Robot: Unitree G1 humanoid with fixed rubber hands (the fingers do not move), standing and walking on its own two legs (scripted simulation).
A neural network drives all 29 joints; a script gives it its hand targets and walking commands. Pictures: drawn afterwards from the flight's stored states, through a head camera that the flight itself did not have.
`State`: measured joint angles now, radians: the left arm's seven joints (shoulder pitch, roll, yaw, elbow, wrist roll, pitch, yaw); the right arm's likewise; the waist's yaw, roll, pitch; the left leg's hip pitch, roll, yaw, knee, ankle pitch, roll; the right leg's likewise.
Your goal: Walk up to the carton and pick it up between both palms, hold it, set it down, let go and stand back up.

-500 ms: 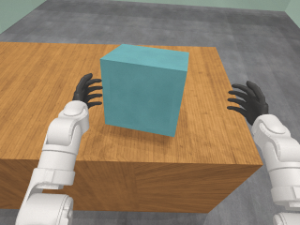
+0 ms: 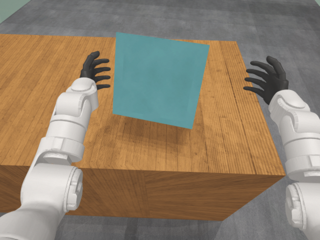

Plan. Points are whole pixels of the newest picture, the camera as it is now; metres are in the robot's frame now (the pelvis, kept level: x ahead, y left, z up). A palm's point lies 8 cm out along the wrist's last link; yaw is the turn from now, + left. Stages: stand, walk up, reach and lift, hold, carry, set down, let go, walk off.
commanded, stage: reach and lift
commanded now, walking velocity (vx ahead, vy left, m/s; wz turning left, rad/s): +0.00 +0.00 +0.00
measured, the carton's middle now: (162, 78) +0.56 +0.04 +0.07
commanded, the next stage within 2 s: none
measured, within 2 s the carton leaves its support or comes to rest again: neither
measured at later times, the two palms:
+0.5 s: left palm (92, 117) +0.40 +0.22 +0.05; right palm (244, 107) +0.44 -0.19 +0.08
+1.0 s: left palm (98, 112) +0.42 +0.21 +0.05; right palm (240, 112) +0.44 -0.18 +0.06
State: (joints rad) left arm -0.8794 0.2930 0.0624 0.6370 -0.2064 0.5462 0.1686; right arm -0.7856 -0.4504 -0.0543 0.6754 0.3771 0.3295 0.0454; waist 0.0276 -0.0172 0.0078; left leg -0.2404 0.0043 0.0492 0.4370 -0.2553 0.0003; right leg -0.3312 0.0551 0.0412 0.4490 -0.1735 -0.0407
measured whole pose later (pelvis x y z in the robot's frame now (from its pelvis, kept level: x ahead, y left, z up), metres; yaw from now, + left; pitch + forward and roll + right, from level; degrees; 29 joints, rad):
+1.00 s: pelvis +0.01 +0.00 -0.01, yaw +0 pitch +17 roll +1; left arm -0.83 0.22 0.06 1.20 -0.22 -0.21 0.12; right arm -0.81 -0.26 -0.01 1.10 0.28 -0.14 0.01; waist 0.04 -0.01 -0.18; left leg -0.52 0.01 0.05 0.45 -0.23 -0.01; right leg -0.60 0.06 0.04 0.44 -0.14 -0.04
